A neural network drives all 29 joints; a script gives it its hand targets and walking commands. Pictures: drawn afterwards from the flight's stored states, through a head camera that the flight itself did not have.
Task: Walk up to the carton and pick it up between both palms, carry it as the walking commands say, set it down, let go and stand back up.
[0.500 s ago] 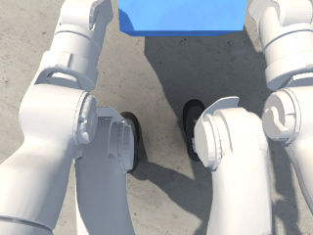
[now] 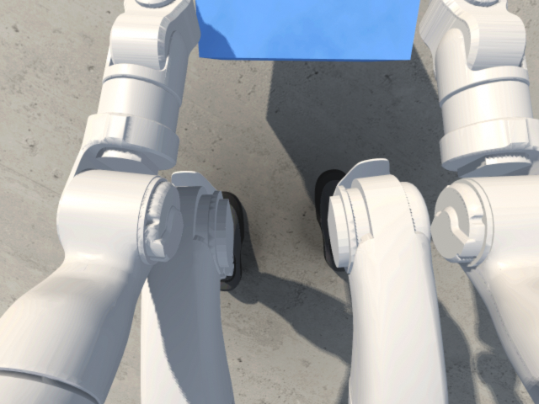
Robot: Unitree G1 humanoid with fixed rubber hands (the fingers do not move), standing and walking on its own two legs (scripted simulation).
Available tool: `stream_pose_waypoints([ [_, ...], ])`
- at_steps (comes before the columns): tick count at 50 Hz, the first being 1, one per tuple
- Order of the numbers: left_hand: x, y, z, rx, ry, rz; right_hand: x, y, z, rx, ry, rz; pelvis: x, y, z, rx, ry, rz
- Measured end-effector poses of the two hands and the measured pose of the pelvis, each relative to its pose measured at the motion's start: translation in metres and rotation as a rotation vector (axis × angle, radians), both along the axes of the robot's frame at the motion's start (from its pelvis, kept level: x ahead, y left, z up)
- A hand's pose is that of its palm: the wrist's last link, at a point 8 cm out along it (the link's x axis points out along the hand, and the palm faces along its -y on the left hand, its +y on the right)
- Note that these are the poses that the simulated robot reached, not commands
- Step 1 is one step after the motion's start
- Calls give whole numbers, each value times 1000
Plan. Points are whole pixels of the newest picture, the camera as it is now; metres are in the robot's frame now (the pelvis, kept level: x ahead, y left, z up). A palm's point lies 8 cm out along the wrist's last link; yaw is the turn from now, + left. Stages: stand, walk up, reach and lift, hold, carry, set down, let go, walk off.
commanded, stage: reach and lift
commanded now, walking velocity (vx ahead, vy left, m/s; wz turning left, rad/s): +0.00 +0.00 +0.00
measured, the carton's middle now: out of the picture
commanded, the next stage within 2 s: none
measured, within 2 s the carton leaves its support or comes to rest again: neither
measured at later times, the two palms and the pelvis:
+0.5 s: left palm out of the picture +0.54 +0.10 -0.08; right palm out of the picture +0.51 -0.20 -0.08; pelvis -0.02 +0.00 +0.03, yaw +0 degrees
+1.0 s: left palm out of the picture +0.52 +0.10 -0.01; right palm out of the picture +0.49 -0.19 -0.01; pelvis -0.03 +0.00 +0.08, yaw +0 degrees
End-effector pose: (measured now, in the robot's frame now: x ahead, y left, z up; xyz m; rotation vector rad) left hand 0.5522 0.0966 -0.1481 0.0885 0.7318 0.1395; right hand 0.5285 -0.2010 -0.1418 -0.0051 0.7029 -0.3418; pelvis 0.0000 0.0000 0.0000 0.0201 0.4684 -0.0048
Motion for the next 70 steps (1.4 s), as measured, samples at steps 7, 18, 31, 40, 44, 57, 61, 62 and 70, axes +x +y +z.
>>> stream_pose_waypoints([
  [7, -9, 6, 20, -17, -17, 21, -8, 6, 19, 13, -20, -8, -7, 0, 11, -5, -16, 9],
  [18, -11, 6, 50, -14, -40, 19, -12, 6, 48, 21, -44, -18, -16, 1, 24, -18, -32, 18],
  [31, -21, 3, 80, -19, -47, 17, -23, 3, 78, 25, -54, -32, -18, 0, 44, -14, -60, 14],
  [40, -28, 7, 108, -18, -55, 19, -29, 7, 107, 22, -62, -29, -22, 0, 63, -14, -85, 15],
  [44, -31, 8, 119, -16, -59, 24, -30, 9, 119, 20, -65, -22, -24, 0, 71, -16, -93, 16],
  [57, -41, 7, 151, -13, -57, 18, -40, 8, 152, 21, -64, -27, -28, 3, 94, -21, -128, 15],
  [61, -44, 7, 162, -15, -57, 20, -43, 8, 164, 16, -65, -23, -29, 3, 102, -20, -139, 14],
  [62, -45, 7, 165, -15, -58, 19, -43, 8, 167, 16, -65, -23, -29, 3, 105, -19, -142, 13],
  [70, -49, 9, 190, -11, -62, 16, -48, 9, 191, 18, -70, -25, -29, 3, 122, -19, -167, 12],
])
